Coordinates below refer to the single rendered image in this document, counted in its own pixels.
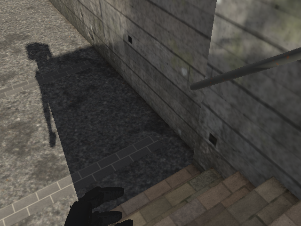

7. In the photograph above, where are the stairs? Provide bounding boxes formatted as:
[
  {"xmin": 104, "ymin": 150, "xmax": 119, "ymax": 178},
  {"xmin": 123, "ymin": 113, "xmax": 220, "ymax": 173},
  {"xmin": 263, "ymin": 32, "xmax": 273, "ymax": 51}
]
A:
[{"xmin": 108, "ymin": 163, "xmax": 301, "ymax": 226}]

